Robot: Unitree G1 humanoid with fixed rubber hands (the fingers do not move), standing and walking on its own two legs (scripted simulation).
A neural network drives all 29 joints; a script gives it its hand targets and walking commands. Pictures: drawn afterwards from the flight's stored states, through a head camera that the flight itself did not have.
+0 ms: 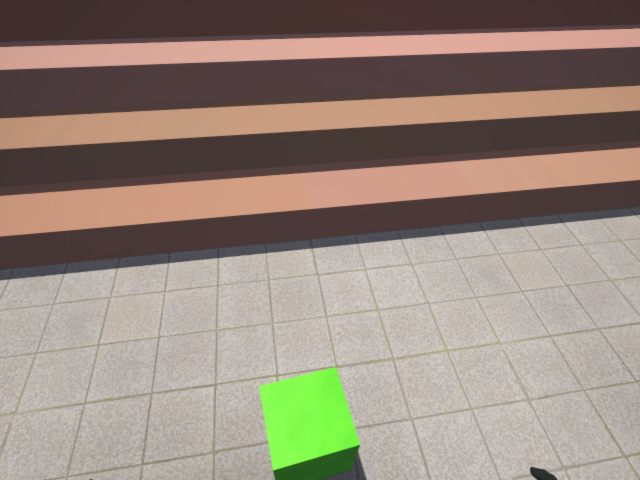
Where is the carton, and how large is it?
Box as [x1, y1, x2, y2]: [259, 367, 359, 479]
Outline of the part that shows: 335,367 259,386 275,479 320,479 350,470 359,443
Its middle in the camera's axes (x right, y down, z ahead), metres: -0.04 +0.52 +1.06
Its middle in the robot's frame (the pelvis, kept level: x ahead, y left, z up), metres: +0.39 +0.01 -0.66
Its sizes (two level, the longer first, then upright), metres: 0.210 0.200 0.250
